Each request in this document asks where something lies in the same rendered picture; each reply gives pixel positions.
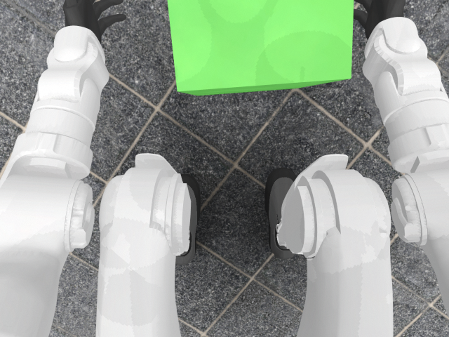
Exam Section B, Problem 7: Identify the robot right upper arm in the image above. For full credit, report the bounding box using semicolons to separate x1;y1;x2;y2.
391;168;449;318

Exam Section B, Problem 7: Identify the right robot forearm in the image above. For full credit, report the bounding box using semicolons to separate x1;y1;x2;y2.
362;17;449;173

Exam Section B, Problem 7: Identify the robot left upper arm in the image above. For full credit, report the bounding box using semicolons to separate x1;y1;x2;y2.
0;174;95;337

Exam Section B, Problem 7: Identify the robot left hand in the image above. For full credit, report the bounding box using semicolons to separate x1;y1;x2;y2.
63;0;126;44

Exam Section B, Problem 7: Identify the right robot foot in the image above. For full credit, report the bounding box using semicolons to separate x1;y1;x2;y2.
265;168;297;259

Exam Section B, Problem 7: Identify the left robot forearm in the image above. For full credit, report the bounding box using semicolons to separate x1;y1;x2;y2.
0;26;109;188

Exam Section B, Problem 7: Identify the carton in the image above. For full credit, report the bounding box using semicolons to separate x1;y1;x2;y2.
168;0;354;96

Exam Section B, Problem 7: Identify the right robot shin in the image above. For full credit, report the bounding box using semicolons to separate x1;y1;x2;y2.
276;154;391;255

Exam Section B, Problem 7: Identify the robot right hand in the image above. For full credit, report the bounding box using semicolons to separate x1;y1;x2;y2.
353;0;406;40

